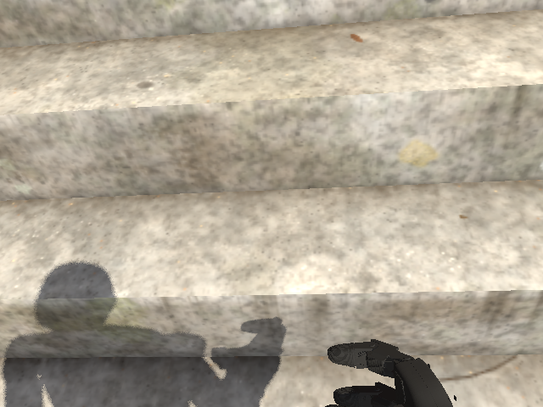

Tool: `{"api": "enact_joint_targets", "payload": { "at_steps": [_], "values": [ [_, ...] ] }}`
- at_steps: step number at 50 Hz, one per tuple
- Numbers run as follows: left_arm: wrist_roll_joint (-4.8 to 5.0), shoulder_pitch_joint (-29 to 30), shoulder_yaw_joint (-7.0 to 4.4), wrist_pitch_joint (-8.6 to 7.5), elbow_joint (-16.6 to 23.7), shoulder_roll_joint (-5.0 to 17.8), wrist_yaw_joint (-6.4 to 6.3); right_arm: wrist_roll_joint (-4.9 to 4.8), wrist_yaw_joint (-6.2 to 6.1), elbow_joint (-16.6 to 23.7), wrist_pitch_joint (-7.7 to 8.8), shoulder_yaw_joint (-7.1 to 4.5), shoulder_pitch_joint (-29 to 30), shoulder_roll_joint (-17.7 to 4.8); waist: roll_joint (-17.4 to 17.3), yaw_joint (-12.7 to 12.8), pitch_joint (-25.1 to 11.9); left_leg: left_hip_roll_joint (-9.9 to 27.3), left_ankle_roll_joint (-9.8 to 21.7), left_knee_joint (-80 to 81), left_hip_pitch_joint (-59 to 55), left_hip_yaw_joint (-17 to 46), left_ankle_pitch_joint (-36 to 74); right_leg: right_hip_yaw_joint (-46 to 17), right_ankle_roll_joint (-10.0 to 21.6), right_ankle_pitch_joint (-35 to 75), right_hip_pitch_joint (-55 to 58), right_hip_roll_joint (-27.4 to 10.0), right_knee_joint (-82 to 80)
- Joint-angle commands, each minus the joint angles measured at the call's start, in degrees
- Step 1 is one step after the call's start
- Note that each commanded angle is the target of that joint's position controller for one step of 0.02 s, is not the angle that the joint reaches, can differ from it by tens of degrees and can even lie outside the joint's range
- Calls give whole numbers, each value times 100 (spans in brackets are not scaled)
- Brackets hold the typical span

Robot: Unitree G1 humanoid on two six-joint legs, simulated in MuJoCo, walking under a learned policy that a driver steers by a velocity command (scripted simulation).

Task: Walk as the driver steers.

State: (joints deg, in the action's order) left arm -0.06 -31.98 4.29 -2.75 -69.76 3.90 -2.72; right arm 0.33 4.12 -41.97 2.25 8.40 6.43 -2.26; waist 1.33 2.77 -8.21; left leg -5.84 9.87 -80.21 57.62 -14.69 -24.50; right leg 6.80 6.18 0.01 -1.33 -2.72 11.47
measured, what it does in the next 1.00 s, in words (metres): climbs, turning left: right foot 0.20 m higher, then left foot 0.23 m higher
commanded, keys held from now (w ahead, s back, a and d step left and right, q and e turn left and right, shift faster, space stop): w+q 0.70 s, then q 0.12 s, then e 0.18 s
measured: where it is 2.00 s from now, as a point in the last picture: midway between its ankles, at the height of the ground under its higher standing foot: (167, 309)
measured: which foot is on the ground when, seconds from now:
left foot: down 0.00-0.42, up 0.44-0.86, down 0.88-1.00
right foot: down 0.00-0.02, up 0.04-0.36, down 0.38-0.98, up 1.00-1.00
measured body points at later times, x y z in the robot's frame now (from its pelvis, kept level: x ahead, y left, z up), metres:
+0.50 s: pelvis +0.24 -0.04 +0.25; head +0.23 -0.04 +0.70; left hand +0.39 +0.18 +0.16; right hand +0.34 -0.25 +0.10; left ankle +0.12 +0.06 -0.33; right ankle +0.33 -0.15 -0.38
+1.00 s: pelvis +0.42 +0.11 +0.38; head +0.49 +0.15 +0.83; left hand +0.28 +0.28 +0.24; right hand +0.72 +0.14 +0.30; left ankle +0.41 +0.23 -0.20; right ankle +0.37 -0.16 -0.30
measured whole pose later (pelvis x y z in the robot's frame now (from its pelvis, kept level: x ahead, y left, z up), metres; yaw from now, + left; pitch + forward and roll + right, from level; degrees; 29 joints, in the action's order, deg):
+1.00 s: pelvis +0.42 +0.11 +0.38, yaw +32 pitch +6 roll +4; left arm -0.7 -19.6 -0.8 -1.7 -54.6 8.5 -0.6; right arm -1.7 2.8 -34.0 2.5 4.6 4.7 -4.8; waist 2.6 3.7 4.8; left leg 7.0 -2.0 -82.4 50.5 -12.7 -53.9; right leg 4.6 -5.8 -6.8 -9.7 -17.3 42.0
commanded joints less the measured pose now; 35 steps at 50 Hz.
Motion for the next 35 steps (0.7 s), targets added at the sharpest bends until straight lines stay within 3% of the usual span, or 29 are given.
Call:
{"api": "enact_joint_targets", "payload": {
  "at_steps": [1,2,3,4,5,6,7,8,10,11,14,15,16,17,18,19,20,21,22,23,24,25,26,27,28,30,32,33,35],
  "values": [
    [-248,823,-376,-300,819,1991,-78,182,172,-440,-108,-724,-2157,-1581,539,-1795,-1494,232,613,2396,-4312,2336,-372,-831,547,11132,-348,-1590,3565],
    [-290,1428,-250,-520,1225,1215,273,377,-14,-812,-323,-838,-2735,-1832,-1344,-1651,-1493,1309,1476,4777,-5258,5216,-318,-757,342,4737,-2451,-192,6047],
    [-172,2074,-262,-629,1514,777,570,590,-264,-1211,-398,-728,-2970,-1222,-1712,-1420,-993,1978,2020,6738,-4918,8009,-954,-1599,-139,-57,-4220,1044,10277],
    [-228,2677,-200,-762,2268,404,809,383,-308,-1576,-290,-520,-2828,-495,-722,-801,194,1877,1411,6741,-4330,7561,-1469,-2254,281,-424,-5631,967,12151],
    [-230,3106,-81,-787,2803,258,907,266,-271,-1723,-127,-473,-2492,-251,-89,-385,889,1716,1115,6143,-3852,6368,-1188,-2160,445,-688,-6575,877,12717],
    [-352,2967,84,-744,3035,-28,889,167,-207,-1850,-3,-396,-2240,1,387,81,1348,1317,686,5768,-3436,5095,-444,-1883,601,-713,-7100,662,12925],
    [-348,2585,239,-742,3075,-292,850,251,-162,-1881,25,-383,-1966,74,471,347,1365,1045,348,5660,-3356,4098,455,-1846,589,-712,-7399,617,13200],
    [-247,2458,401,-759,3145,-470,829,363,-70,-1932,19,-396,-1835,51,517,545,1337,906,85,5649,-3116,3406,1090,-1861,589,-796,-7483,617,13248],
    [-91,2430,481,-692,3286,-154,735,365,25,-1848,-15,-395,-1325,-145,248,961,1420,767,-132,6015,-1903,2430,1664,-1337,410,-580,-7018,325,12149],
    [-153,2582,531,-660,3380,-52,636,319,8,-1820,15,-400,-1451,-332,93,938,1281,728,1,6179,-1497,2265,1864,-830,251,-281,-6784,196,12002],
    [-347,3947,691,-607,3975,-119,354,-62,-79,-2038,37,-487,-2534,-777,-285,354,949,593,140,6590,-1583,2795,1156,-156,-161,-237,-6593,-208,10453],
    [-330,4684,739,-643,4255,-206,297,-116,-197,-2120,2,-565,-3205,-884,-400,-82,810,751,187,6780,-2089,3143,1550,53,-285,-446,-6569,-201,9787],
    [-460,5418,894,-693,4563,-397,238,-176,-405,-2003,-119,-765,-3409,-1230,-404,-289,392,869,114,7405,-1716,2908,2933,314,-321,-1307,-4811,-214,7848],
    [-379,5303,785,-658,4586,-312,163,-173,-561,-2128,-135,-822,-3947,-1401,-636,-171,-558,1043,156,7394,-2120,2803,5214,342,-285,-2216,-3016,48,6880],
    [-303,4716,434,-622,4298,108,127,-5,-561,-2145,-7,-935,-4131,-1573,-999,-1,-1251,1117,228,6729,-3586,2707,8462,708,-307,-3086,-2523,499,6651],
    [-244,3499,71,-550,3661,682,188,144,-580,-1921,57,-1016,-3368,-1762,-1430,550,-1513,1254,245,5657,-4539,2533,10940,132,-115,-3505,-2433,328,6669],
    [-255,1488,-294,-589,3213,1528,366,170,-541,-1471,274,-1145,-2476,-2184,-1200,1428,-2246,1303,418,4043,-4575,2744,11602,-1375,278,-3228,-1105,-185,5881],
    [-416,568,-555,-507,2858,2139,311,46,-350,-1201,460,-1147,-2154,-1764,362,1403,-3001,768,345,2304,-3168,2722,10016,-3897,886,-3467,596,-1117,3867],
    [-455,301,-700,-280,2559,2367,149,173,-164,-899,530,-911,-1723,-792,2367,1310,-2761,-168,93,-364,-1261,2801,3013,-6699,1439,-3750,1208,-2070,1277],
    [-250,1088,-600,-131,2370,1790,28,192,70,-525,487,-934,-929,-685,1570,972,-1780,-14,12,-2996,-285,3310,2314,-6994,1104,-5213,58,-2100,995],
    [-157,1894,-472,-13,2230,1244,-32,34,137,40,335,-850,-611,-393,967,350,-73,183,-50,-3622,433,2998,1986,-5521,937,-5301,-1493,-2087,1304],
    [-226,2390,-297,79,1973,370,-22,72,139,218,194,-781,-828,-336,237,-257,860,320,-11,-3669,597,2703,2231,-4013,528,-4792,-2687,-1890,1828],
    [-257,2448,-193,88,1774,-75,-9,63,68,154,29,-798,-1386,-467,39,-615,1193,434,-1,-3817,388,2530,2182,-2854,123,-4011,-3269,-1707,1890],
    [-278,2464,-180,91,1525,-253,86,-62,18,157,-43,-723,-1766,-307,-13,-861,1228,421,20,-4301,419,2581,2260,-2372,-114,-3462,-3389,-1672,1805],
    [-272,2420,-196,67,1434,-236,167,-162,-22,133,-57,-659,-1925,-180,-119,-993,1298,528,43,-4297,613,2575,2373,-1756,-219,-2881,-3413,-1623,1669],
    [-275,2221,-278,-29,1349,113,294,-184,-67,364,10,-524,-1676,-68,-48,-1007,1202,686,-43,-3913,1141,2359,2712,-706,-185,-1955,-3037,-1518,1191],
    [-353,2151,-299,-53,1466,440,243,-112,-178,664,-4,-518,-1175,-333,15,-905,1122,733,-297,-3122,1107,2181,3138,7,-31,-1339,-3023,-1337,800],
    [-323,2088,-341,-84,1533,653,175,-68,-232,779,-18,-533,-982,-453,39,-868,1030,846,-449,-2658,999,2168,3237,201,18,-1259,-2918,-1301,635],
    [-409,1588,-417,-174,1605,1041,128,-33,-305,623,-118,-643,-1253,-678,22,-664,539,898,-630,-3337,1307,1984,3200,80,219,-1195,-1685,-1570,560]
  ]
}}
Next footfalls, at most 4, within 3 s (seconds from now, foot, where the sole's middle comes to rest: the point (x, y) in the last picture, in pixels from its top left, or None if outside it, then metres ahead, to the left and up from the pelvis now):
0.38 right None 0.37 -0.14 -0.41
0.88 left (135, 315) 0.46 0.27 -0.18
1.12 left None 0.25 0.31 -0.38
1.18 right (258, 313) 0.47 0.09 -0.20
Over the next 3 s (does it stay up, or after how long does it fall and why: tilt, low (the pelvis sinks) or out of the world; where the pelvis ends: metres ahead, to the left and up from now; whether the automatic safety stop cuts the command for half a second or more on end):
stays up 0.54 0.15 0.56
